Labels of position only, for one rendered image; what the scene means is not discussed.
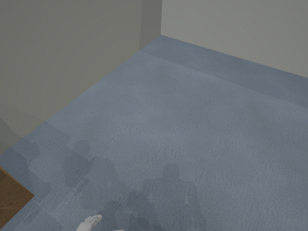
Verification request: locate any left robot hand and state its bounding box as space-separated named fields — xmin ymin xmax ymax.
xmin=76 ymin=215 xmax=102 ymax=231

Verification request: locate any cabinet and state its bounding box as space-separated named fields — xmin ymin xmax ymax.
xmin=0 ymin=167 xmax=34 ymax=229

